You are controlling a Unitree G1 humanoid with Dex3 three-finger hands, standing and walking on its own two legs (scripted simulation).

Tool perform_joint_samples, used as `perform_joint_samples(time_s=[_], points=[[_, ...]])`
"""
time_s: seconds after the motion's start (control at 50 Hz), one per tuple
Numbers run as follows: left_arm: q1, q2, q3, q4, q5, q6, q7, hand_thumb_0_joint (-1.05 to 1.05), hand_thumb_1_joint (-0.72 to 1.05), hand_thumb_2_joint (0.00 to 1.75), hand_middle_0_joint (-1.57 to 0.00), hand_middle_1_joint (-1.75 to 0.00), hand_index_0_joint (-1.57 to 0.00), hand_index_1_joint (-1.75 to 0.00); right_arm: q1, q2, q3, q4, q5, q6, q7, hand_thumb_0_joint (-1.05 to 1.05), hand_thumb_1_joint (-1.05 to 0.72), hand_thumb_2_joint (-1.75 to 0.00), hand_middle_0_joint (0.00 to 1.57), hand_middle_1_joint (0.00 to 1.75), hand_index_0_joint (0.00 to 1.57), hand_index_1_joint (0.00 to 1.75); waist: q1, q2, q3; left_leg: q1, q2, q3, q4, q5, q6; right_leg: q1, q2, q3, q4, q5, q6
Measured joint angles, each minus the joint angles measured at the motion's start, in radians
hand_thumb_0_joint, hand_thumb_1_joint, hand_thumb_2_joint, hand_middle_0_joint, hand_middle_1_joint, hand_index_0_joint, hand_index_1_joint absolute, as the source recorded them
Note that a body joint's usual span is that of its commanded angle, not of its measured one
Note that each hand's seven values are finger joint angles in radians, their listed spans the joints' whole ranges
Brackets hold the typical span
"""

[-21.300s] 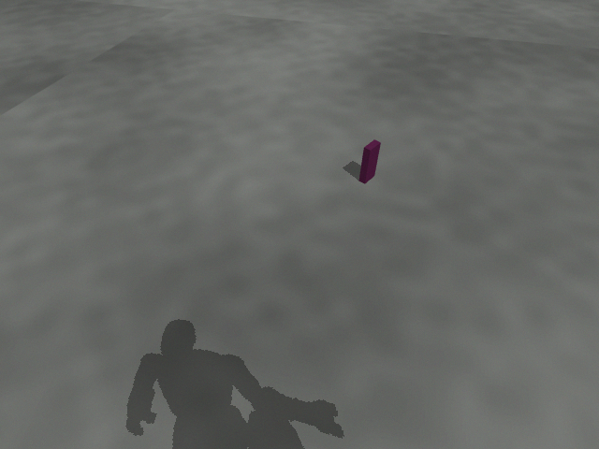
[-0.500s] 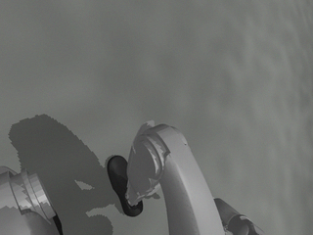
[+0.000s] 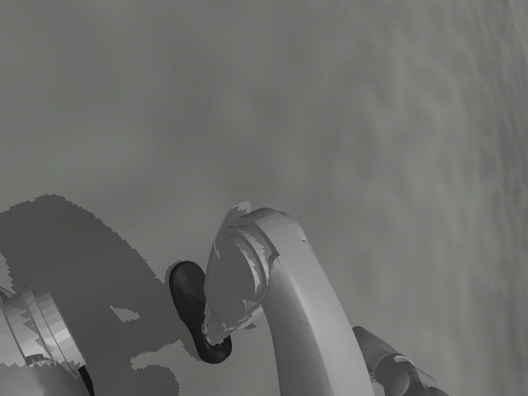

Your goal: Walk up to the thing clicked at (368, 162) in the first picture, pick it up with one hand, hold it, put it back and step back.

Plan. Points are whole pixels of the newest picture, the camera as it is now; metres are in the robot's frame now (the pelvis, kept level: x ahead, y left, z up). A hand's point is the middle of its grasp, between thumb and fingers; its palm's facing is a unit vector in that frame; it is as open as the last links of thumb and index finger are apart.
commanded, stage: loosen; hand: left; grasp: from the side
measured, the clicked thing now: out of the picture +0.53 +0.32 -0.19
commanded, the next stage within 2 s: open in 0.08 s
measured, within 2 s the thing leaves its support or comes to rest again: rests again in 0.70 s
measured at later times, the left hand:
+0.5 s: hand out of the picture +0.52 +0.36 -0.15, palm faces +0.50 -0.86 -0.06, open 9.9 cm
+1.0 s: hand out of the picture +0.52 +0.36 -0.15, palm faces +0.51 -0.86 -0.05, open 15.1 cm
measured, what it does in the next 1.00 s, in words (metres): stands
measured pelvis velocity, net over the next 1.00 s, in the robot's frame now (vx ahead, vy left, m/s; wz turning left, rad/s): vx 0.00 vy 0.00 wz -0.01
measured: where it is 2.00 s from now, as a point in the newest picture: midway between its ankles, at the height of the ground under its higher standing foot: (150, 370)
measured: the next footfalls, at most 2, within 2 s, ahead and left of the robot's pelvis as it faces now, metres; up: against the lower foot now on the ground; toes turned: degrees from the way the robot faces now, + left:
none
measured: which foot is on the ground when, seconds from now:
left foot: down 0.00-1.00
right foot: down 0.00-1.00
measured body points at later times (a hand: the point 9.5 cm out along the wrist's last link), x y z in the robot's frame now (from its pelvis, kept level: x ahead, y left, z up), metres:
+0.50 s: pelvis +0.00 +0.00 +0.00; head +0.28 +0.16 +0.31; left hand +0.49 +0.40 -0.14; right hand +0.11 -0.26 -0.04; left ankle +0.07 +0.12 -0.28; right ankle +0.14 -0.11 -0.28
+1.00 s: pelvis +0.00 +0.00 +0.00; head +0.28 +0.16 +0.31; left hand +0.49 +0.40 -0.14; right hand +0.11 -0.26 -0.04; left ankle +0.07 +0.12 -0.28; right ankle +0.14 -0.11 -0.28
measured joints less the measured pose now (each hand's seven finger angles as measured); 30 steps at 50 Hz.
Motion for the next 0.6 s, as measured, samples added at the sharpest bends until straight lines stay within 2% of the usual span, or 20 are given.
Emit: perform_joint_samples(time_s=[0.26, 0.32, 0.46, 0.6], points=[[-0.006, 0.010, -0.008, -0.001, -0.017, -0.006, -0.009, -0.01, -0.27, 0.81, -0.99, -1.10, -1.00, -1.06, -0.013, -0.003, 0.006, -0.004, -0.002, 0.005, -0.004, -0.01, -0.88, -0.89, 0.20, 0.30, 0.20, 0.30, 0.000, 0.001, 0.005, -0.001, 0.001, -0.001, -0.003, 0.003, 0.003, 0.000, 0.002, -0.001, -0.005, 0.004, 0.002], [-0.011, 0.010, -0.004, -0.005, -0.021, -0.013, -0.009, 0.00, -0.25, 0.78, -0.95, -1.03, -0.96, -1.01, -0.013, -0.001, 0.008, -0.003, -0.002, 0.006, -0.004, -0.01, -0.88, -0.89, 0.21, 0.30, 0.20, 0.30, -0.001, -0.003, 0.000, 0.001, 0.001, -0.002, -0.002, 0.003, 0.001, 0.002, 0.002, -0.002, -0.004, 0.004, 0.001], [-0.013, 0.014, -0.028, 0.014, -0.012, -0.005, -0.008, 0.00, -0.22, 0.70, -0.81, -0.88, -0.83, -0.87, -0.010, 0.001, 0.006, -0.007, 0.000, 0.011, -0.006, -0.01, -0.88, -0.89, 0.21, 0.30, 0.20, 0.30, -0.003, 0.008, -0.008, -0.002, 0.002, -0.001, -0.003, 0.005, 0.007, 0.002, 0.003, -0.001, -0.008, 0.006, 0.005], [-0.011, 0.006, -0.022, 0.012, -0.019, -0.009, -0.003, 0.00, -0.25, 0.59, -0.67, -0.73, -0.69, -0.72, -0.007, 0.001, 0.013, -0.013, 0.003, 0.011, -0.004, -0.01, -0.87, -0.89, 0.21, 0.30, 0.20, 0.30, -0.005, 0.006, -0.005, 0.000, 0.005, 0.002, -0.005, 0.006, 0.009, 0.003, 0.005, 0.002, -0.011, 0.008, 0.007]])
